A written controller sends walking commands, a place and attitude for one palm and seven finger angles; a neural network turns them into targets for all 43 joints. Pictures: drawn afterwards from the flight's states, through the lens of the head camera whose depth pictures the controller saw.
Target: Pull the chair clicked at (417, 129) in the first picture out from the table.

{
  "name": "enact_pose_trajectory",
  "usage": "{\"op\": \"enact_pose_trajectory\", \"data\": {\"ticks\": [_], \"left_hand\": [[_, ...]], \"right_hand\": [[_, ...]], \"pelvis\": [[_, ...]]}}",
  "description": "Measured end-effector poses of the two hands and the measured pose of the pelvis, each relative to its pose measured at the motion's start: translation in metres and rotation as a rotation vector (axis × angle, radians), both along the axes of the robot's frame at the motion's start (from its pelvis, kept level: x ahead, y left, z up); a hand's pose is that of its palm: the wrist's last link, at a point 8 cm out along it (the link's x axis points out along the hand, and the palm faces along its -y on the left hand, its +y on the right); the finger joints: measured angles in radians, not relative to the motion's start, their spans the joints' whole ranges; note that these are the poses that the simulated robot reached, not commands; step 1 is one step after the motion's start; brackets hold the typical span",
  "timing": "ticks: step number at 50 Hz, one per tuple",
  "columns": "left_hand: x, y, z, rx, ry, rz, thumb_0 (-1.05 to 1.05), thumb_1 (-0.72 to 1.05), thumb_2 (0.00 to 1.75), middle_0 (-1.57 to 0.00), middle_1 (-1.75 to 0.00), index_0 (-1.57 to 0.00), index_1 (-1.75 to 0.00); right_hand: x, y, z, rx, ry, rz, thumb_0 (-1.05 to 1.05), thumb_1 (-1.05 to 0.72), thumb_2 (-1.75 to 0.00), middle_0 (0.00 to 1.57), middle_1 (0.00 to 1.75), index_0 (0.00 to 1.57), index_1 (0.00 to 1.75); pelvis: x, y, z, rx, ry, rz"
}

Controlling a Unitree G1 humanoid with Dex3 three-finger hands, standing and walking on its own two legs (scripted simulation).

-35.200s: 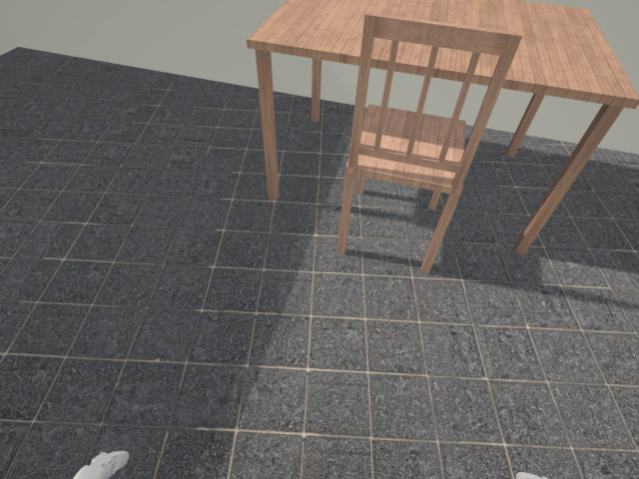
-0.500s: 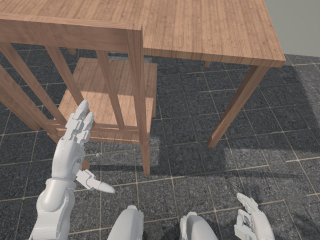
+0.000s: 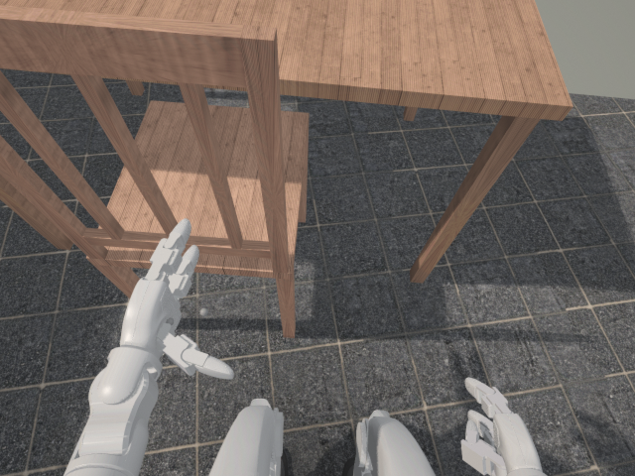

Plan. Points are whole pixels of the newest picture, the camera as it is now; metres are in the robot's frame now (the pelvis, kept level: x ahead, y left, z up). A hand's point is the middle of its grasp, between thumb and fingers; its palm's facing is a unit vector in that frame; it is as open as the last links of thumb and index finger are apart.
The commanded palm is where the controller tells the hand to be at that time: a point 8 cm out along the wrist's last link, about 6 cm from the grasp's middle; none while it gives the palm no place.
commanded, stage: aim the fingers beside a spindle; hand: left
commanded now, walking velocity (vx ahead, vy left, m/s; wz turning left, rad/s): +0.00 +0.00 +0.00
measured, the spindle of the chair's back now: (143, 178) +0.47 +0.25 +0.05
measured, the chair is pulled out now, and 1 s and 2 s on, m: -0.01 -0.01 -0.01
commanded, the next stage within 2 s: push the fingers through the gap in 0.18 s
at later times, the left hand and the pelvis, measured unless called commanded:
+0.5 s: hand (209, 282) +0.33 +0.14 +0.04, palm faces -0.05 -1.00 -0.06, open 16.9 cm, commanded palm +0.31 +0.20 +0.03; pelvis +0.00 -0.01 +0.00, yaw +0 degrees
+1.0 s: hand (223, 261) +0.37 +0.14 +0.02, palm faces -0.09 -1.00 -0.02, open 16.9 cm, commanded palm +0.36 +0.20 +0.03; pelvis +0.00 -0.01 +0.00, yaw -1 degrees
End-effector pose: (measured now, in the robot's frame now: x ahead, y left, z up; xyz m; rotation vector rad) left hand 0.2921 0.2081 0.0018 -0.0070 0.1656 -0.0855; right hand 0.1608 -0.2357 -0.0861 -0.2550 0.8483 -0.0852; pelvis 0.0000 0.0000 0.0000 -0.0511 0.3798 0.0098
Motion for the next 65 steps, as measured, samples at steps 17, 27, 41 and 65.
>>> {"op": "enact_pose_trajectory", "data": {"ticks": [17, 27, 41, 65], "left_hand": [[-0.007, -0.009, 0.003, 0.01, -0.009, -0.015, -0.01, -0.49, 0.3, -0.06, -0.08, -0.06, -0.08], [0.029, -0.007, 0.028, 0.059, -0.182, 0.043, -0.01, -0.49, 0.3, -0.07, -0.08, -0.07, -0.08], [0.055, -0.003, 0.041, 0.048, -0.207, 0.046, -0.01, -0.49, 0.3, -0.07, -0.08, -0.07, -0.08], [0.089, -0.01, 0.015, 0.032, -0.099, -0.007, -0.01, -0.49, 0.3, -0.06, -0.08, -0.06, -0.08]], "right_hand": [[0.004, -0.013, 0.0, -0.013, -0.011, -0.007, 0.01, -0.9, -0.9, 0.2, 0.3, 0.21, 0.3], [0.0, -0.016, -0.012, -0.002, 0.012, 0.011, 0.01, -0.9, -0.9, 0.2, 0.3, 0.21, 0.3], [-0.026, -0.023, -0.013, -0.016, 0.088, -0.031, 0.01, -0.9, -0.9, 0.2, 0.3, 0.21, 0.3], [-0.053, -0.02, -0.019, -0.024, 0.173, -0.082, 0.01, -0.9, -0.9, 0.2, 0.3, 0.21, 0.3]], "pelvis": [[0.003, -0.009, 0.0, 0.006, -0.001, 0.002], [0.0, -0.013, -0.006, 0.015, 0.01, 0.0], [0.002, -0.014, 0.0, 0.015, 0.015, -0.005], [-0.002, -0.003, -0.001, 0.004, 0.035, -0.011]]}}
